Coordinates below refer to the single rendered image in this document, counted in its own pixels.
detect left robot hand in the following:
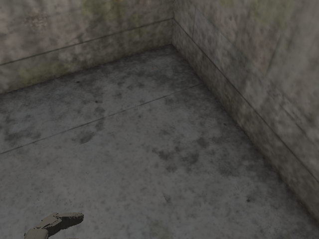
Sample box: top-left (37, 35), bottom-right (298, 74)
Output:
top-left (24, 212), bottom-right (84, 239)

